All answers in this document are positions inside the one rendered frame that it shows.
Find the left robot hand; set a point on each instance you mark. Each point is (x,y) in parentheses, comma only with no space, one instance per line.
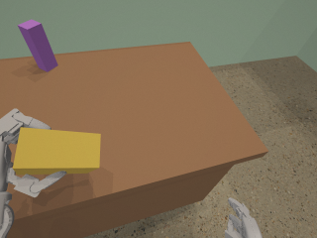
(10,126)

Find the table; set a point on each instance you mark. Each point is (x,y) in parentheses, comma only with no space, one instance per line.
(168,129)

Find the sponge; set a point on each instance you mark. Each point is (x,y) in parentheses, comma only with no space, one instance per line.
(46,151)

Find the left robot forearm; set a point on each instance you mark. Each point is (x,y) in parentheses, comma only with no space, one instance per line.
(7,215)

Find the right robot hand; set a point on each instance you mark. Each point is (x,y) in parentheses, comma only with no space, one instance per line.
(247,228)

